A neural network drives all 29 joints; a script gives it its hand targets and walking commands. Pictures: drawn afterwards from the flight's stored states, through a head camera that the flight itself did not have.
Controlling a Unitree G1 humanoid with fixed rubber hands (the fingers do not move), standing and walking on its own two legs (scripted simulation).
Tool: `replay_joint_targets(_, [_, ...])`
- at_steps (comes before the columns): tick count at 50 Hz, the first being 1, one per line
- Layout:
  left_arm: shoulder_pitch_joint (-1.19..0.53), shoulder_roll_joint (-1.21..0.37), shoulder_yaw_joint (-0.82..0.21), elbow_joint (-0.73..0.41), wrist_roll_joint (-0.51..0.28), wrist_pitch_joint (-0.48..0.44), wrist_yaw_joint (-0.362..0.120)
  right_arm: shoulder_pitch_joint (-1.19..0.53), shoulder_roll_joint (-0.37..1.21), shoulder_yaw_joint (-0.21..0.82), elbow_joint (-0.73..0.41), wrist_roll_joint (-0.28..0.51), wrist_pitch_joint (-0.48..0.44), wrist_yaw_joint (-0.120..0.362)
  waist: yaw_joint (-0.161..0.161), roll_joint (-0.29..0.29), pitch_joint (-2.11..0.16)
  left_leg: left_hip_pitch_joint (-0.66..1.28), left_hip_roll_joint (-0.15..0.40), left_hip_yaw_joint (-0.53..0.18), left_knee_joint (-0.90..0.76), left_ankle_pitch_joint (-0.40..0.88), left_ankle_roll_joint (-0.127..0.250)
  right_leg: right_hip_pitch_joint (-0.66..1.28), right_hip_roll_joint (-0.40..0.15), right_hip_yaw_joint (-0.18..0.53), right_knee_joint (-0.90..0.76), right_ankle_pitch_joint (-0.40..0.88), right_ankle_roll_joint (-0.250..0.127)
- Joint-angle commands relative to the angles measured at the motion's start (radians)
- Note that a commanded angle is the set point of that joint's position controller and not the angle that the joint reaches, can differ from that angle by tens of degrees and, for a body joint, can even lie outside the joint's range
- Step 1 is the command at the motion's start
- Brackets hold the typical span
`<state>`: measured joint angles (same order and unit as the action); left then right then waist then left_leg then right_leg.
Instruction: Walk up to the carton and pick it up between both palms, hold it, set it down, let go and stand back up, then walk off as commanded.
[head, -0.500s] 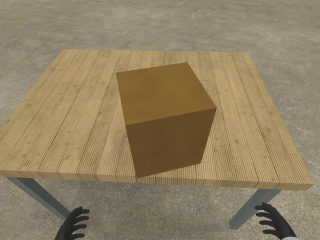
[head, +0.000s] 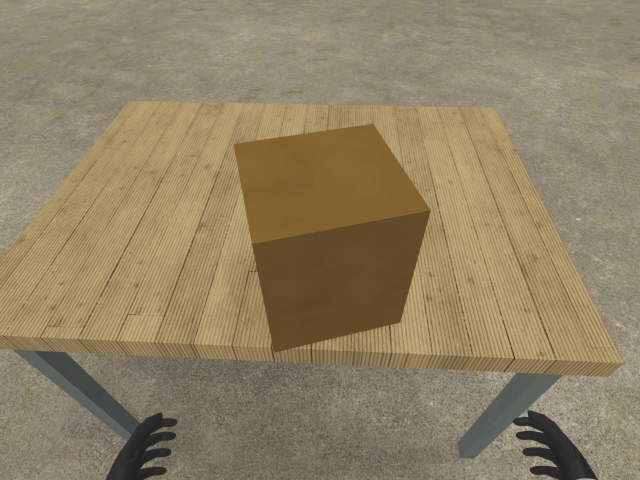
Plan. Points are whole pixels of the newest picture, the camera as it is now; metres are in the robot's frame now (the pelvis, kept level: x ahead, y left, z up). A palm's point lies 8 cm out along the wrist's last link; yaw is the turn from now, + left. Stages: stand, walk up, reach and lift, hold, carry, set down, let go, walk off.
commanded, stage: stand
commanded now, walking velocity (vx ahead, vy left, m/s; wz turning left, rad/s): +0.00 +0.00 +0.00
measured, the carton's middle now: (322, 239) +0.45 +0.01 +0.04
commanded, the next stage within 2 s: walk up in 0.90 s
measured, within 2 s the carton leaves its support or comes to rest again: neither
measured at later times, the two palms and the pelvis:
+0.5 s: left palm out of the picture +0.15 +0.26 -0.07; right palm out of the picture +0.14 -0.29 -0.06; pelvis -0.01 +0.00 +0.00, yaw +0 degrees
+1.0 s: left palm out of the picture +0.15 +0.26 -0.07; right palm out of the picture +0.14 -0.29 -0.07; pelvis -0.01 +0.00 +0.00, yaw +0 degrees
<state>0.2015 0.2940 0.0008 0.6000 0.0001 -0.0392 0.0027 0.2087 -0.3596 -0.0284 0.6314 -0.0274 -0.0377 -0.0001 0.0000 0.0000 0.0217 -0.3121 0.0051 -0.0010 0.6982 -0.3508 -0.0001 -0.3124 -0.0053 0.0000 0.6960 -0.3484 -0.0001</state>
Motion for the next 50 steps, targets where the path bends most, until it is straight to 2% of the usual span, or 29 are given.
replay_joint_targets(1, [-0.045, 0.249, 0.081, 0.008, 0.025, -0.032, 0.005, -0.058, -0.187, -0.064, -0.016, 0.009, -0.028, 0.003, -0.001, -0.010, -0.069, 0.022, 0.083, -0.109, -0.140, 0.138, 0.063, 0.027, -0.084, 0.093, -0.134, 0.150, -0.081])
replay_joint_targets(2, [-0.046, 0.260, 0.086, -0.004, 0.025, -0.034, 0.004, -0.066, -0.198, -0.066, -0.006, 0.012, -0.025, 0.000, 0.005, 0.008, -0.059, 0.015, 0.079, -0.100, -0.136, 0.145, 0.062, 0.018, -0.090, 0.098, -0.141, 0.146, -0.077])
replay_joint_targets(4, [-0.030, 0.254, 0.081, 0.014, 0.017, -0.032, 0.004, -0.060, -0.199, -0.060, -0.004, 0.009, -0.028, 0.001, 0.004, 0.002, -0.047, 0.018, 0.082, -0.112, -0.148, 0.148, 0.068, 0.012, -0.087, 0.103, -0.145, 0.151, -0.078])
replay_joint_targets(5, [-0.053, 0.273, 0.088, 0.013, 0.024, -0.028, 0.007, -0.061, -0.186, -0.059, -0.006, 0.013, -0.028, 0.004, -0.009, -0.007, -0.051, 0.031, 0.081, -0.090, -0.138, 0.151, 0.060, 0.004, -0.096, 0.105, -0.159, 0.164, -0.078])
replay_joint_targets(10, [-0.044, 0.262, 0.086, 0.013, 0.021, -0.031, 0.006, -0.055, -0.212, -0.065, 0.004, 0.013, -0.025, 0.005, -0.004, -0.015, -0.047, 0.018, 0.086, -0.102, -0.145, 0.158, 0.062, 0.011, -0.081, 0.091, -0.140, 0.158, -0.073])
replay_joint_targets(11, [-0.040, 0.262, 0.084, 0.010, 0.020, -0.026, 0.006, -0.051, -0.195, -0.062, 0.001, 0.012, -0.026, 0.003, -0.011, 0.015, -0.041, 0.012, 0.083, -0.107, -0.135, 0.139, 0.063, 0.007, -0.089, 0.099, -0.139, 0.152, -0.077])
replay_joint_targets(12, [-0.036, 0.268, 0.084, 0.018, 0.016, -0.027, 0.004, -0.053, -0.196, -0.063, -0.007, 0.014, -0.027, 0.002, -0.009, -0.020, -0.050, 0.018, 0.080, -0.106, -0.128, 0.148, 0.057, 0.000, -0.087, 0.100, -0.147, 0.142, -0.072])
replay_joint_targets(14, [-0.058, 0.270, 0.088, 0.015, 0.022, -0.028, 0.004, -0.056, -0.197, -0.061, -0.002, 0.013, -0.024, -0.001, -0.001, -0.025, -0.024, -0.002, 0.085, -0.119, -0.166, 0.114, 0.064, -0.001, -0.088, 0.106, -0.153, 0.108, -0.080])
replay_joint_targets(16, [-0.045, 0.259, 0.088, 0.014, 0.018, -0.027, 0.004, -0.063, -0.204, -0.063, -0.002, 0.011, -0.027, 0.001, 0.005, 0.012, -0.013, -0.009, 0.091, -0.132, -0.182, 0.089, 0.069, -0.011, -0.073, 0.091, -0.152, 0.085, -0.072])
replay_joint_targets(18, [-0.045, 0.266, 0.088, 0.016, 0.022, -0.026, 0.000, -0.071, -0.200, -0.061, 0.001, 0.010, -0.025, 0.004, 0.006, 0.015, -0.047, 0.006, 0.094, -0.128, -0.177, 0.075, 0.065, 0.005, -0.078, 0.099, -0.151, 0.059, -0.075])
replay_joint_targets(19, [-0.045, 0.269, 0.087, 0.017, 0.021, -0.027, 0.003, -0.063, -0.181, -0.058, -0.008, 0.013, -0.023, 0.005, -0.012, 0.015, -0.039, 0.004, 0.083, -0.110, -0.174, 0.078, 0.064, 0.016, -0.081, 0.098, -0.162, 0.084, -0.073])
replay_joint_targets(20, [-0.044, 0.262, 0.084, 0.022, 0.016, -0.025, 0.003, -0.076, -0.197, -0.059, 0.003, 0.008, -0.027, 0.003, 0.001, -0.010, -0.043, 0.021, 0.082, -0.112, -0.175, 0.104, 0.065, 0.001, -0.087, 0.108, -0.161, 0.097, -0.078])
replay_joint_targets(21, [-0.038, 0.257, 0.084, 0.018, 0.023, -0.023, 0.006, -0.077, -0.203, -0.062, 0.006, 0.011, -0.031, 0.003, 0.003, 0.008, -0.026, -0.002, 0.088, -0.125, -0.181, 0.093, 0.066, 0.011, -0.081, 0.093, -0.154, 0.099, -0.073])
replay_joint_targets(25, [-0.038, 0.265, 0.088, 0.013, 0.020, -0.030, -0.001, -0.071, -0.193, -0.058, 0.003, 0.015, -0.027, 0.004, 0.005, -0.034, -0.052, 0.029, 0.082, -0.112, -0.157, 0.129, 0.063, 0.004, -0.091, 0.110, -0.158, 0.122, -0.074])
replay_joint_targets(26, [-0.039, 0.265, 0.083, 0.022, 0.019, -0.030, 0.003, -0.071, -0.190, -0.064, 0.001, 0.018, -0.028, 0.002, -0.006, -0.021, -0.059, 0.031, 0.081, -0.102, -0.140, 0.136, 0.062, 0.008, -0.088, 0.108, -0.158, 0.124, -0.076])
replay_joint_targets(27, [-0.047, 0.259, 0.082, 0.019, 0.022, -0.032, 0.003, -0.071, -0.194, -0.057, 0.002, 0.014, -0.026, 0.004, 0.003, -0.033, -0.027, 0.020, 0.080, -0.112, -0.156, 0.125, 0.066, -0.007, -0.087, 0.108, -0.158, 0.117, -0.080])
replay_joint_targets(28, [-0.047, 0.262, 0.085, 0.013, 0.020, -0.032, 0.002, -0.063, -0.183, -0.052, 0.007, 0.011, -0.026, 0.004, 0.004, 0.000, -0.024, 0.009, 0.083, -0.117, -0.162, 0.090, 0.069, -0.006, -0.091, 0.118, -0.163, 0.086, -0.080])
replay_joint_targets(29, [-0.060, 0.254, 0.081, 0.016, 0.023, -0.028, 0.001, -0.073, -0.203, -0.062, 0.011, 0.010, -0.026, 0.003, -0.002, -0.019, -0.047, 0.022, 0.083, -0.113, -0.168, 0.086, 0.065, -0.005, -0.087, 0.113, -0.168, 0.078, -0.078])
replay_joint_targets(31, [-0.054, 0.261, 0.082, 0.026, 0.022, -0.026, -0.002, -0.078, -0.193, -0.057, 0.006, 0.012, -0.027, 0.008, -0.002, 0.013, -0.024, 0.001, 0.088, -0.125, -0.174, 0.082, 0.070, -0.003, -0.078, 0.100, -0.155, 0.072, -0.075])
replay_joint_targets(34, [-0.053, 0.261, 0.085, 0.010, 0.020, -0.032, -0.002, -0.074, -0.208, -0.067, 0.006, 0.015, -0.028, 0.006, -0.002, -0.022, -0.040, 0.020, 0.079, -0.115, -0.153, 0.098, 0.058, -0.005, -0.086, 0.106, -0.164, 0.096, -0.074])
replay_joint_targets(35, [-0.042, 0.271, 0.078, 0.020, 0.022, -0.037, 0.000, -0.069, -0.202, -0.067, 0.010, 0.013, -0.024, 0.001, -0.010, -0.013, -0.048, 0.037, 0.079, -0.110, -0.150, 0.114, 0.058, -0.003, -0.105, 0.119, -0.183, 0.098, -0.074])
replay_joint_targets(36, [-0.046, 0.274, 0.085, 0.023, 0.023, -0.033, 0.004, -0.080, -0.202, -0.068, 0.011, 0.015, -0.021, 0.004, -0.003, -0.025, -0.050, 0.038, 0.081, -0.113, -0.150, 0.111, 0.061, -0.005, -0.096, 0.121, -0.170, 0.108, -0.075])
replay_joint_targets(38, [-0.065, 0.257, 0.080, 0.011, 0.023, -0.032, 0.004, -0.066, -0.191, -0.057, 0.009, 0.016, -0.025, 0.001, -0.003, 0.000, -0.036, 0.018, 0.077, -0.113, -0.163, 0.112, 0.063, 0.008, -0.087, 0.104, -0.161, 0.111, -0.074])
replay_joint_targets(39, [-0.071, 0.262, 0.082, 0.011, 0.019, -0.030, 0.002, -0.058, -0.182, -0.056, 0.012, 0.012, -0.027, 0.001, 0.001, -0.020, -0.047, 0.017, 0.086, -0.122, -0.172, 0.126, 0.068, 0.025, -0.086, 0.099, -0.154, 0.125, -0.072])
replay_joint_targets(40, [-0.052, 0.259, 0.083, 0.016, 0.014, -0.025, 0.003, -0.059, -0.201, -0.056, 0.017, 0.012, -0.026, 0.000, 0.006, -0.001, -0.039, 0.006, 0.095, -0.126, -0.180, 0.119, 0.071, 0.018, -0.081, 0.091, -0.141, 0.136, -0.071])
replay_joint_targets(42, [-0.037, 0.262, 0.085, 0.026, 0.015, -0.026, 0.004, -0.068, -0.196, -0.058, 0.012, 0.012, -0.028, 0.004, 0.002, -0.016, -0.059, 0.027, 0.088, -0.113, -0.155, 0.159, 0.062, 0.022, -0.088, 0.103, -0.151, 0.151, -0.075])
replay_joint_targets(43, [-0.049, 0.263, 0.081, 0.020, 0.020, -0.032, 0.002, -0.081, -0.196, -0.060, 0.008, 0.017, -0.025, 0.001, 0.003, 0.005, -0.040, 0.019, 0.085, -0.115, -0.163, 0.149, 0.061, 0.009, -0.089, 0.106, -0.160, 0.134, -0.075])
replay_joint_targets(46, [-0.052, 0.254, 0.078, 0.026, 0.021, -0.026, 0.001, -0.078, -0.202, -0.060, 0.015, 0.012, -0.026, 0.001, 0.007, -0.016, -0.029, 0.015, 0.084, -0.115, -0.172, 0.120, 0.057, 0.006, -0.092, 0.101, -0.167, 0.110, -0.072])
replay_joint_targets(50, [-0.061, 0.246, 0.077, 0.026, 0.024, -0.024, 0.000, -0.087, -0.206, -0.059, 0.028, 0.009, -0.026, 0.002, 0.009, -0.004, -0.017, 0.005, 0.090, -0.122, -0.189, 0.079, 0.062, -0.007, -0.083, 0.098, -0.169, 0.067, -0.070])
